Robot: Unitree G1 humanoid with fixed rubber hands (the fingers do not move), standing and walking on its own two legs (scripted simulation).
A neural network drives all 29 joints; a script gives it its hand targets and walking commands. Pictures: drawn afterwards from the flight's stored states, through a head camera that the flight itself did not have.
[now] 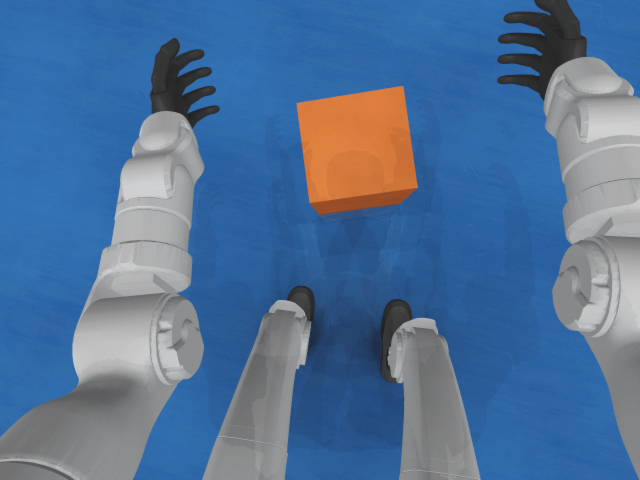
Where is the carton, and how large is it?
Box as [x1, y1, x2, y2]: [296, 86, 417, 214]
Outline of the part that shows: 402,86 296,103 309,202 319,214 400,203 417,187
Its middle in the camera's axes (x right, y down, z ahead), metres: +0.08 -0.18 +0.87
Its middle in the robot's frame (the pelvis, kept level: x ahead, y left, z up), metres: +0.55 +0.04 -0.54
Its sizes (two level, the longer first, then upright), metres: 0.210 0.200 0.250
